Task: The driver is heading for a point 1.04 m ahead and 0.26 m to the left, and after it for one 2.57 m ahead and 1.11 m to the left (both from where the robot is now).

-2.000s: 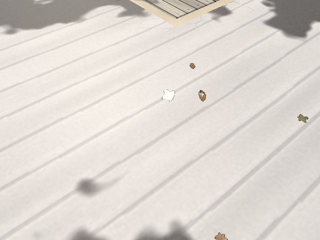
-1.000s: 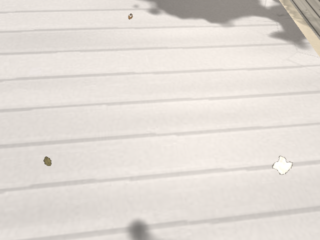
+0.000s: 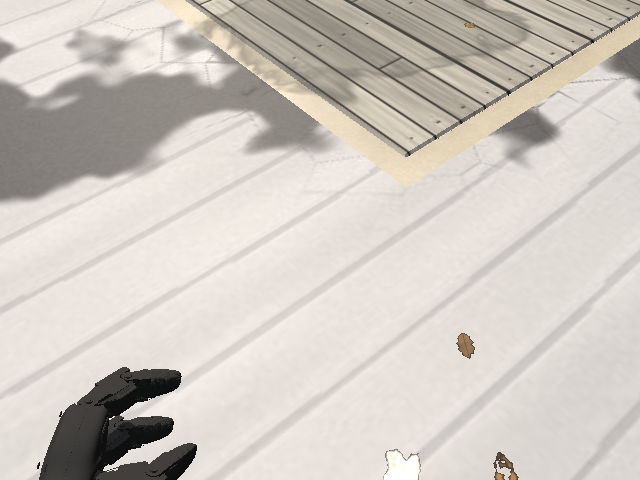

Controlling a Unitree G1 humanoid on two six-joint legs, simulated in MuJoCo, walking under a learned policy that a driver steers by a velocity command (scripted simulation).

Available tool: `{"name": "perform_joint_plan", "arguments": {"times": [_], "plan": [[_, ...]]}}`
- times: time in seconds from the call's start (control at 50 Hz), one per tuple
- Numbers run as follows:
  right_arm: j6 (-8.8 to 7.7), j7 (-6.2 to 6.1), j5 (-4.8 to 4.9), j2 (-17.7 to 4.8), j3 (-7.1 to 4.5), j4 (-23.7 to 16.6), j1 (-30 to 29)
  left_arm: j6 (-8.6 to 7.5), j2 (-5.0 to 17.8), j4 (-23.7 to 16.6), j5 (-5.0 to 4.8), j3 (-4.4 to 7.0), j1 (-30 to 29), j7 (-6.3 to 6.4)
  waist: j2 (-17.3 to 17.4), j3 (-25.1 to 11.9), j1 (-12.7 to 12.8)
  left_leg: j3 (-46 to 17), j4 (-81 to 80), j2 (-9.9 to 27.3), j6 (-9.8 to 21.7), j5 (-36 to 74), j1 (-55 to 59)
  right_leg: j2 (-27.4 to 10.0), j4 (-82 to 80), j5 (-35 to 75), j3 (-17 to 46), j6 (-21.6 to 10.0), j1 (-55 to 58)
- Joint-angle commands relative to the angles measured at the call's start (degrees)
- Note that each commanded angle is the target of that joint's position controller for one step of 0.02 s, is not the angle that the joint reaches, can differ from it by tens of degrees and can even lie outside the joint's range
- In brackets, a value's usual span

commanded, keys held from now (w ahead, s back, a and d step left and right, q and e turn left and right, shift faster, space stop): w+q+shift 0.52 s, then w+e+shift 0.48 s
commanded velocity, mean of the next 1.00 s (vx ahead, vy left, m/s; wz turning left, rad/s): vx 0.99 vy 0.00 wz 0.36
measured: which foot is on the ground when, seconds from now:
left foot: down 0.00-0.06, up 0.08-0.44, down 0.46-0.96, up 0.98-1.00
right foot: up 0.00-0.02, down 0.04-0.46, up 0.48-0.92, down 0.94-1.00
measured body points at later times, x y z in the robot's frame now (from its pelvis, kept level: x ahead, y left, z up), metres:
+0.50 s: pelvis +0.42 +0.08 -0.04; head +0.44 +0.11 +0.40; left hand +0.32 +0.35 -0.17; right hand +0.73 -0.07 -0.10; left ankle +0.52 +0.17 -0.73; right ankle +0.22 -0.17 -0.63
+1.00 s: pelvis +0.85 +0.27 -0.03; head +0.87 +0.29 +0.42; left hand +0.91 +0.57 -0.12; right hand +1.00 +0.02 -0.15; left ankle +0.57 +0.23 -0.61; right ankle +1.00 +0.29 -0.73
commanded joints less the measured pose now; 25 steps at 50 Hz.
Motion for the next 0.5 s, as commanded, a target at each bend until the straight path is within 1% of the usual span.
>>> {"name": "perform_joint_plan", "arguments": {"times": [0.02,0.04,0.06,0.08,0.1,0.12,0.14,0.16,0.18,0.2,0.22,0.24,0.26,0.28,0.3,0.32,0.34,0.36,0.38,0.4,0.42,0.44,0.46,0.48,0.5], "plan": [[-1.97,0.10,-0.19,-8.78,-1.19,-9.65,-13.64,1.06,8.62,1.91,-1.21,4.54,17.07,1.49,2.18,-0.20,16.92,-6.43,4.18,6.07,5.79,11.62,-31.75,2.57,-2.27,0.02,-3.78,0.68,39.30],[-2.09,0.59,-1.15,-6.98,-0.41,-10.71,-14.62,1.30,10.50,3.29,-0.85,5.74,25.61,2.23,-0.78,-6.26,21.71,-3.72,20.58,3.23,2.84,15.79,-36.41,-0.84,-1.25,-2.61,-0.99,-0.77,50.33],[-2.09,0.62,-2.91,-0.51,1.60,-12.13,-12.87,1.73,15.05,4.63,-0.04,6.44,35.62,2.71,-12.95,-14.12,22.14,-0.78,43.71,0.10,1.59,-6.27,-40.61,-13.39,-7.23,-20.90,16.32,-4.53,57.93],[-2.67,0.05,2.48,1.32,2.40,-14.53,-4.93,1.66,18.38,4.55,1.70,6.84,32.97,1.72,-31.75,-17.01,15.31,2.07,60.40,0.12,1.83,-6.67,-51.76,-23.98,-25.23,-39.69,51.83,-12.51,58.28],[-1.93,-0.61,3.93,-2.79,1.77,-12.96,-9.11,1.75,12.74,3.80,0.68,5.76,27.26,1.55,-18.59,-6.77,15.02,3.19,66.64,4.30,1.46,-0.35,-56.67,-22.40,-28.23,-45.67,49.74,-12.35,51.18],[-1.33,-0.37,2.75,-3.25,1.85,-13.56,-13.89,2.21,9.60,4.78,0.23,5.12,25.14,1.70,-12.71,-1.04,14.64,5.27,68.03,6.77,1.99,3.08,-58.34,-21.49,-26.50,-36.15,38.67,-11.81,45.82],[-0.21,-0.17,1.25,-2.97,1.78,-13.11,-16.08,2.55,7.02,5.50,1.22,4.45,22.47,1.60,-4.77,2.11,12.72,6.03,66.44,9.10,2.31,5.03,-54.59,-18.73,-25.48,-24.64,28.39,-10.62,38.70],[0.56,0.36,0.62,-2.72,1.42,-13.71,-16.80,2.66,5.41,6.29,1.98,4.15,19.50,1.63,-5.79,4.21,10.02,4.81,63.08,10.68,2.32,6.34,-51.75,-17.01,-25.27,-17.02,21.23,-10.30,32.68],[1.62,0.98,0.92,-2.07,1.33,-14.11,-17.81,2.58,4.10,6.98,1.82,3.91,16.91,1.70,-6.89,6.25,8.09,4.21,60.81,12.19,2.22,5.70,-49.65,-15.51,-26.22,-11.58,14.22,-8.98,28.63],[2.56,1.32,1.19,-1.38,1.44,-14.65,-18.85,2.47,3.26,7.47,1.14,3.84,15.13,1.75,-7.23,7.21,6.97,4.27,58.50,12.95,2.11,5.02,-49.29,-14.90,-27.56,-7.22,8.65,-7.89,26.92],[3.16,1.51,0.72,-0.87,1.63,-15.25,-19.65,2.28,3.46,7.82,0.89,3.99,14.85,1.91,-5.43,7.15,6.51,4.76,57.47,13.27,1.98,6.44,-49.41,-14.79,-28.65,-2.77,4.46,-7.67,26.62],[3.34,1.80,0.15,-0.91,1.79,-16.15,-21.19,2.04,4.24,8.18,0.76,4.28,14.48,2.16,-4.15,7.91,6.09,4.95,54.99,13.69,1.64,8.85,-50.31,-14.92,-29.20,2.60,0.62,-7.82,26.67],[3.30,2.16,-0.19,-1.20,1.88,-16.90,-22.17,1.86,5.09,8.20,0.85,4.48,13.07,2.48,-3.15,8.30,5.18,5.48,51.01,13.77,1.42,12.09,-49.77,-13.98,-30.28,4.87,-3.85,-7.28,26.07],[3.13,2.58,-0.39,-1.56,1.98,-17.33,-23.55,1.72,6.43,8.21,0.94,4.84,12.18,2.80,-2.45,8.32,4.90,7.27,46.22,13.45,1.51,16.13,-47.98,-12.55,-31.58,5.15,-7.97,-6.63,25.55],[2.92,3.10,-0.56,-2.06,2.02,-17.54,-25.59,1.65,7.81,8.39,0.90,5.21,12.16,3.07,-0.62,8.33,5.46,9.84,40.52,12.61,1.99,20.37,-45.34,-10.80,-32.69,5.65,-11.89,-5.89,25.73],[2.68,3.67,-0.76,-2.43,2.03,-17.92,-28.28,1.63,9.32,8.80,0.73,5.59,13.29,3.18,1.30,8.57,6.53,12.36,34.46,11.55,2.71,24.45,-42.36,-9.96,-33.61,7.06,-14.80,-5.28,26.41],[2.40,4.18,-0.81,-2.65,1.96,-18.08,-30.31,1.68,10.63,9.28,0.70,5.85,14.75,3.14,2.61,8.46,7.38,15.06,29.41,9.94,3.55,26.95,-38.53,-9.42,-33.90,11.02,-17.06,-4.87,27.46],[2.23,4.47,-0.68,-3.39,1.60,-18.24,-30.95,1.81,12.52,9.57,0.80,6.17,15.66,3.00,1.63,7.50,7.08,17.78,26.39,7.45,4.52,27.54,-33.84,-9.54,-32.59,23.16,-18.43,-4.69,29.21],[2.16,4.54,-0.30,-5.18,0.86,-18.24,-30.59,2.25,14.34,9.75,0.87,6.52,16.96,2.89,-0.66,5.50,6.19,20.47,25.58,4.49,5.43,25.68,-30.45,-9.85,-28.89,39.88,-19.14,-4.37,33.13],[2.33,4.49,0.40,-7.23,-0.02,-18.09,-28.34,3.00,16.25,9.64,0.66,6.98,17.51,2.90,-3.99,3.11,3.89,22.34,25.56,1.95,6.34,21.94,-27.10,-10.69,-22.91,55.61,-19.44,-4.12,36.84],[2.81,4.35,1.07,-9.87,-1.31,-16.95,-22.23,3.82,17.79,9.11,0.29,7.40,16.70,2.83,-6.77,-0.57,-0.16,23.11,25.98,-0.13,7.66,17.51,-20.32,-11.51,-13.11,67.14,-19.56,-4.16,38.13],[3.40,4.06,1.01,-13.80,-3.30,-14.17,-11.18,4.20,18.44,7.95,-0.08,7.65,14.87,2.78,-7.56,-5.93,-5.89,22.32,24.66,-1.61,9.87,15.51,-5.68,-11.63,1.00,71.15,-18.64,-4.23,33.28],[4.21,3.13,0.92,-17.10,-5.19,-10.01,0.97,3.63,16.06,7.13,-0.20,6.85,12.77,2.81,-2.27,-9.15,-11.30,15.81,19.21,0.17,12.67,19.00,14.20,-7.32,22.79,48.57,-17.78,-1.95,19.14],[4.62,2.55,0.53,-19.51,-4.98,-9.06,-1.73,1.59,4.06,5.55,1.81,3.43,13.23,2.22,19.58,-4.73,-4.17,1.95,18.86,5.07,15.52,26.82,20.64,5.57,51.36,-22.39,-14.39,0.25,0.22],[2.46,3.07,-1.36,-20.01,-3.43,-14.06,-8.16,-1.17,3.47,0.25,-0.25,1.82,22.31,1.46,22.53,-21.25,4.51,-35.36,2.59,17.18,28.12,-6.13,30.41,7.36,58.20,-25.77,1.57,-1.01,-14.51]]}}
Velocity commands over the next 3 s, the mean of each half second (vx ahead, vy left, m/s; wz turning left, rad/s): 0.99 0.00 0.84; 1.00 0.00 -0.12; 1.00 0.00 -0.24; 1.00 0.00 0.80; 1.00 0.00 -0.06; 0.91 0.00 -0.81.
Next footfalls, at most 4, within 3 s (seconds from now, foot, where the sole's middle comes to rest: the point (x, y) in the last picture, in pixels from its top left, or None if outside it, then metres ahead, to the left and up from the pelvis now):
0.04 right None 0.20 -0.17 -0.77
0.46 left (223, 467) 0.55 0.19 -0.77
0.94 right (173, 287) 1.03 0.30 -0.77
1.40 left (85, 196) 1.40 0.57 -0.77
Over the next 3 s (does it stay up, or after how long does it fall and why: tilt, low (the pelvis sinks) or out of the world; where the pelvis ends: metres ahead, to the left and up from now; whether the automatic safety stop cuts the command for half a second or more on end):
stays up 2.43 1.16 0.01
